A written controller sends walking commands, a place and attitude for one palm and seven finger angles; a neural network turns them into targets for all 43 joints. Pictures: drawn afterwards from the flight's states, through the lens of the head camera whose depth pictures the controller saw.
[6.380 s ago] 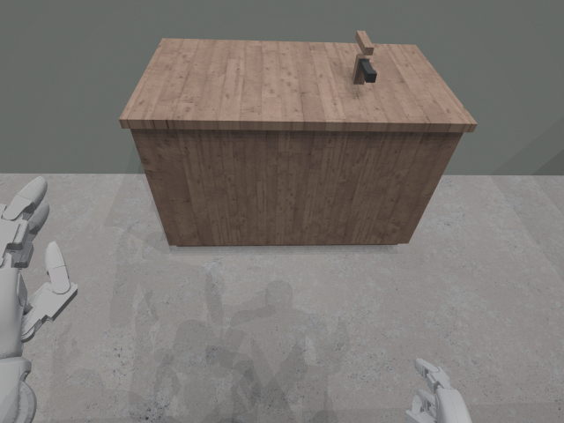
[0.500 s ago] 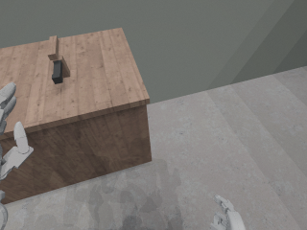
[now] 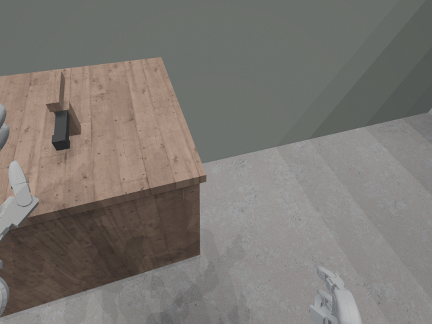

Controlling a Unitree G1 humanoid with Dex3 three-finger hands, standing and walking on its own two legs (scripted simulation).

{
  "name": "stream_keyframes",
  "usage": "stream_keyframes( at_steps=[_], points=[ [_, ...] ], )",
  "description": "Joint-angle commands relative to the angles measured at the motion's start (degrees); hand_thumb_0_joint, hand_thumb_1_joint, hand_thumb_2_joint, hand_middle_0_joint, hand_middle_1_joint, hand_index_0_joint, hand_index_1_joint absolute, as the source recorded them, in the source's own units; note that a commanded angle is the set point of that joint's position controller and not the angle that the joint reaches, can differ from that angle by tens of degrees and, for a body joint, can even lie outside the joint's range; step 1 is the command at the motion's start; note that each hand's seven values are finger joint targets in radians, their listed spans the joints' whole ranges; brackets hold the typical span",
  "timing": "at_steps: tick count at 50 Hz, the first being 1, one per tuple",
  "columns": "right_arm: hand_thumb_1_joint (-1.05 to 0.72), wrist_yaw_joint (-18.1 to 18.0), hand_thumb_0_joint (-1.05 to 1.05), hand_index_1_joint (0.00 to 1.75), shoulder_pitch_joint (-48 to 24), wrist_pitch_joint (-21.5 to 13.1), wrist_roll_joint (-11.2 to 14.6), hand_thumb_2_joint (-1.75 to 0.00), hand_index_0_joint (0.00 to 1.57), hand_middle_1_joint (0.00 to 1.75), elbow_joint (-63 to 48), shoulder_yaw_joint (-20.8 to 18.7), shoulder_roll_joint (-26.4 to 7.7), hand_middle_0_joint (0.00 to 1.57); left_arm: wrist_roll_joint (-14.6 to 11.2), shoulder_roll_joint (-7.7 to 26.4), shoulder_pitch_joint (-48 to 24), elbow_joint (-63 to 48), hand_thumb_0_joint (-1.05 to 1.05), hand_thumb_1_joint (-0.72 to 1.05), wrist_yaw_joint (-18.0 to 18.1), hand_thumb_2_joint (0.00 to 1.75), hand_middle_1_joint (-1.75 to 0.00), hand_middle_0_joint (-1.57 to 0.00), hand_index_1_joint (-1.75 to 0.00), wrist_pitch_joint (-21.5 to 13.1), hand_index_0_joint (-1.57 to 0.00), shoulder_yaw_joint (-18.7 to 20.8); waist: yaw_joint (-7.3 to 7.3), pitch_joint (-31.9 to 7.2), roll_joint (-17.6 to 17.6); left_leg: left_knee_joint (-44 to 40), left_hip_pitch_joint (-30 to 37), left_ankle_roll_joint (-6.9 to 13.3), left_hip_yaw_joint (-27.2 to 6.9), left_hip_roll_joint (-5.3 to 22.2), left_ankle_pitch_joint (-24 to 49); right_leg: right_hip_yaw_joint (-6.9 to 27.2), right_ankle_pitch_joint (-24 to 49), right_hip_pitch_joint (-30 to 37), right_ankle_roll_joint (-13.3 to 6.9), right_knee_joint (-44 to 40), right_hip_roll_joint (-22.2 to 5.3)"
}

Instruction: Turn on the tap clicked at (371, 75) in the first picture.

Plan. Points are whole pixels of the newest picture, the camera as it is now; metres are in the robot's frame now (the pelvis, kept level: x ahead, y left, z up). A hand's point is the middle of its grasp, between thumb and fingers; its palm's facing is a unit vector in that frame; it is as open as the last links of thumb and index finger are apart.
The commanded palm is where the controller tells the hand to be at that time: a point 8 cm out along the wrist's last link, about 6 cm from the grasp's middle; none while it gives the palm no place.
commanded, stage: come to a stop and stand still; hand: left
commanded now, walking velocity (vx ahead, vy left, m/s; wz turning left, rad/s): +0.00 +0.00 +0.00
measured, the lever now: (61, 141) +0.47 +0.39 +0.02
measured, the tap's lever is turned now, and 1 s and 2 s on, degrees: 0 0 0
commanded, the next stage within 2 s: look again from close up in 1.22 s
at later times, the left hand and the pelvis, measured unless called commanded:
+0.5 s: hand (67, 219) +0.21 +0.21 +0.17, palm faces +0.37 -0.81 -0.45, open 7.4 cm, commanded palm +0.15 +0.26 +0.18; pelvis +0.00 -0.02 +0.00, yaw +1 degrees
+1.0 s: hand (37, 278) +0.15 +0.22 +0.16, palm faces +0.37 -0.84 -0.39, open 7.4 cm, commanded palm +0.09 +0.26 +0.18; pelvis -0.07 -0.02 +0.00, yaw +0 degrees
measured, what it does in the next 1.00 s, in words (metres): steps on the spot: right foot, then left foot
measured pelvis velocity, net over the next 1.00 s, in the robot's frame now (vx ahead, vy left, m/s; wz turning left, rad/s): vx -0.07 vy -0.02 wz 0.00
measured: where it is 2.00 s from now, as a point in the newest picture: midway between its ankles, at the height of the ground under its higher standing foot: outside the picture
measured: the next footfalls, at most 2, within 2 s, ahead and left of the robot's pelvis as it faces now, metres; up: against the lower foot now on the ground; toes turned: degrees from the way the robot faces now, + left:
right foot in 0.18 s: +0.04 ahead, -0.12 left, +0.00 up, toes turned -2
left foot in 0.52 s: +0.03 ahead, +0.11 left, +0.00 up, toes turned +2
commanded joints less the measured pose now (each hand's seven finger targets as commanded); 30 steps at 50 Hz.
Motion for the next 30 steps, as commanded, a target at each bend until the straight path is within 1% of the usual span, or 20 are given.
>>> stream_keyframes(
  at_steps=[1,3,5,7,8,9,10,11,12,13,14,16,17,20,21,24,25,27,29,30],
  points=[
    [-0.9,0.36,0.0,0.3,-1.93,-3.85,0.36,-0.9,0.2,0.3,-7.37,-2.38,-8.63,0.2,-0.49,6.22,2.95,-16.99,0.0,0.9,-0.49,0.9,-0.3,-0.2,-0.3,-3.15,-0.2,2.81,0.53,-8.98,14.03,-10.8,9.79,7.14,-10.46,11.4,24.61,-1.12,6.38,-2.65,0.64,-8.62,-0.46],
    [-0.9,0.4,0.0,0.3,-1.35,-4.1,0.08,-0.9,0.2,0.3,-7.46,-1.6,-8.09,0.2,-0.96,6.75,4.71,-16.44,0.0,0.9,-0.36,0.9,-0.3,-0.2,-0.3,-2.32,-0.2,3.15,0.05,-8.91,12.89,-10.24,8.83,5.86,-10.47,11.71,30.56,-1.9,8.85,1.46,1.01,-15.96,0.87],
    [-0.9,0.19,0.0,0.3,-1.77,-4.34,0.1,-0.9,0.2,0.3,-7.39,-1.05,-7.81,0.2,-1.08,7.5,4.13,-15.59,0.0,0.9,0.02,0.9,-0.3,-0.2,-0.3,-1.54,-0.2,4.02,0.15,-9.93,11.87,-8.19,9.62,3.86,-8.32,11.73,31.62,-2.55,12.05,5.89,1.23,-23.82,1.6],
    [-0.9,-0.36,0.0,0.3,-2.43,-4.24,0.1,-0.9,0.2,0.3,-7.32,-0.43,-7.26,0.2,-0.97,8.88,2.79,-14.26,0.0,0.9,0.42,0.9,-0.3,-0.2,-0.3,-1.42,-0.2,5.75,0.6,-9.84,9.98,-6.0,6.3,1.55,-7.35,11.07,24.22,-2.03,17.5,12.52,1.21,-31.48,1.0],
    [-0.9,-0.45,0.0,0.3,-2.65,-4.07,0.24,-0.9,0.2,0.3,-7.29,-0.34,-7.1,0.2,-0.7,8.61,2.92,-12.7,0.0,0.9,0.52,0.9,-0.3,-0.2,-0.3,-1.37,-0.2,5.87,0.71,-9.56,7.66,-3.99,3.51,0.21,-6.01,9.53,19.37,-0.29,25.13,16.3,0.79,-34.18,-0.28],
    [-0.9,-0.59,0.0,0.3,-2.38,-3.77,0.15,-0.9,0.2,0.3,-7.46,-0.07,-6.56,0.2,-0.56,9.39,2.14,-11.99,0.0,0.9,0.71,0.9,-0.3,-0.2,-0.3,-1.39,-0.2,6.24,-0.02,-10.76,2.88,-0.05,-0.12,-1.5,-4.15,6.59,12.22,5.55,39.3,19.88,-0.78,-33.77,-4.76],
    [-0.9,-0.6,0.0,0.3,-2.17,-3.74,0.1,-0.9,0.2,0.3,-7.67,0.17,-5.9,0.2,-0.62,9.34,1.33,-11.49,0.0,0.9,0.9,0.9,-0.3,-0.2,-0.3,-1.3,-0.2,5.87,-0.63,-11.39,-1.31,4.13,-1.87,-3.34,-2.79,2.27,5.24,12.61,53.02,19.9,-3.4,-33.59,-10.25],
    [-0.9,-0.31,0.0,0.3,-2.41,-3.92,0.26,-0.9,0.2,0.3,-7.77,0.22,-5.36,0.2,-1.09,7.56,-0.01,-10.07,0.0,0.9,0.38,0.9,-0.3,-0.2,-0.3,-0.74,-0.2,4.25,-0.42,-10.4,-7.23,10.43,-3.19,-4.56,-3.76,-1.53,-7.23,17.37,56.89,17.3,-6.34,-35.69,-14.73],
    [-0.9,-0.03,0.0,0.3,-2.36,-3.82,0.33,-0.9,0.2,0.3,-7.15,-0.67,-6.29,0.2,-1.15,7.76,0.56,-8.96,0.0,0.9,0.29,0.9,-0.3,-0.2,-0.3,-0.33,-0.2,4.18,0.1,-9.9,-12.13,16.61,-4.32,-4.22,-5.8,-1.81,-13.36,19.29,57.77,16.84,-8.3,-37.02,-17.54],
    [-0.9,-0.13,0.0,0.3,-3.21,-3.53,0.38,-0.9,0.2,0.3,-6.94,-0.6,-6.24,0.2,-0.93,8.05,0.93,-8.92,0.0,0.9,0.46,0.9,-0.3,-0.2,-0.3,-0.3,-0.2,4.6,0.49,-9.85,-11.04,20.25,-5.44,-3.75,-7.88,-1.26,-14.53,18.43,57.56,16.73,-9.09,-36.74,-18.75],
    [-0.9,-0.45,0.0,0.3,-3.9,-3.09,0.31,-0.9,0.2,0.3,-6.91,0.02,-5.56,0.2,-0.75,8.48,2.38,-8.07,0.0,0.9,0.64,0.9,-0.3,-0.2,-0.3,-0.2,-0.2,5.43,0.51,-9.48,-9.76,21.94,-6.28,-3.86,-8.67,-1.36,-13.98,16.67,56.64,16.37,-8.87,-36.2,-18.16],
    [-0.9,-0.75,0.0,0.3,-5.89,-2.14,0.22,-0.9,0.2,0.3,-7.67,0.65,-5.22,0.2,-0.34,8.06,2.4,-9.78,0.0,0.9,0.83,0.9,-0.3,-0.2,-0.3,-0.49,-0.2,5.36,0.83,-10.66,-6.57,18.59,-6.48,-4.11,-8.21,-1.19,-12.79,12.64,58.91,18.86,-8.11,-33.81,-16.5],
    [-0.9,-1.05,0.0,0.3,-6.0,-1.66,0.1,-0.9,0.2,0.3,-7.63,0.87,-4.97,0.2,-0.16,8.28,3.63,-10.33,0.0,0.9,1.13,0.9,-0.3,-0.2,-0.3,-0.9,-0.2,5.73,0.92,-11.65,-6.98,16.19,-6.25,-3.98,-7.11,-1.44,-11.62,10.37,58.31,20.43,-7.7,-33.39,-15.45],
    [-0.9,-1.36,0.0,0.3,-5.64,-0.62,-0.19,-0.9,0.2,0.3,-8.87,-0.14,-6.05,0.2,0.01,8.41,5.86,-13.96,0.0,0.9,1.55,0.9,-0.3,-0.2,-0.3,-1.02,-0.2,6.04,1.42,-12.85,-6.76,10.09,-4.58,-3.45,-5.75,-2.37,-9.59,10.93,53.88,21.22,-7.81,-33.95,-14.82],
    [-0.9,-1.44,0.0,0.3,-5.43,-0.43,-0.28,-0.9,0.2,0.3,-8.87,-0.24,-6.13,0.2,-0.08,8.8,6.4,-15.64,0.0,0.9,1.7,0.9,-0.3,-0.2,-0.3,-1.11,-0.2,6.47,1.24,-13.16,-5.39,6.62,-3.48,-3.34,-5.9,-2.03,-8.73,10.47,51.39,21.16,-7.58,-33.62,-14.73],
    [-0.9,-1.39,0.0,0.3,-3.28,-0.05,-0.44,-0.9,0.2,0.3,-8.93,-1.11,-6.96,0.2,-0.3,8.31,8.15,-17.14,0.0,0.9,1.96,0.9,-0.3,-0.2,-0.3,-0.92,-0.2,6.08,0.37,-13.97,-3.73,-5.04,3.82,-3.0,-5.11,-2.45,1.58,9.51,37.47,17.75,-5.11,-32.96,-11.61],
    [-0.9,-1.47,0.0,0.3,-2.86,-0.01,-0.4,-0.9,0.2,0.3,-9.01,-1.42,-7.55,0.2,-0.45,8.35,7.53,-17.86,0.0,0.9,2.05,0.9,-0.3,-0.2,-0.3,-1.03,-0.2,5.89,0.11,-13.54,-0.99,-8.23,5.92,-2.55,-6.01,-0.66,6.25,8.36,31.57,16.19,-3.81,-31.71,-9.56],
    [-0.9,-1.92,0.0,0.3,-4.14,-0.72,0.1,-0.9,0.2,0.3,-10.14,-2.01,-9.5,0.2,-0.42,8.51,6.44,-19.69,0.0,0.9,1.79,0.9,-0.3,-0.2,-0.3,-1.95,-0.2,5.36,1.46,-10.64,9.95,-11.76,4.32,0.71,-14.61,8.82,16.13,4.74,18.83,11.13,-0.67,-25.99,-2.28],
    [-0.9,-1.82,0.0,0.3,-4.26,-1.54,-0.24,-0.9,0.2,0.3,-9.36,-1.17,-8.47,0.2,-0.24,7.92,5.78,-15.59,0.0,0.9,1.3,0.9,-0.3,-0.2,-0.3,-2.14,-0.2,4.89,1.33,-5.82,16.88,-16.37,-4.02,2.66,-16.02,11.55,13.59,1.98,6.6,10.6,0.1,-19.17,0.03],
    [-0.9,-1.71,0.0,0.3,-4.12,-2.12,-0.45,-0.9,0.2,0.3,-8.76,-0.98,-8.34,0.2,0.28,7.4,2.87,-15.19,0.0,0.9,1.17,0.9,-0.3,-0.2,-0.3,-2.33,-0.2,3.87,1.31,-3.85,16.71,-16.91,-6.49,3.01,-15.39,11.75,12.18,2.13,5.01,10.81,0.01,-17.12,-0.12]
  ],
)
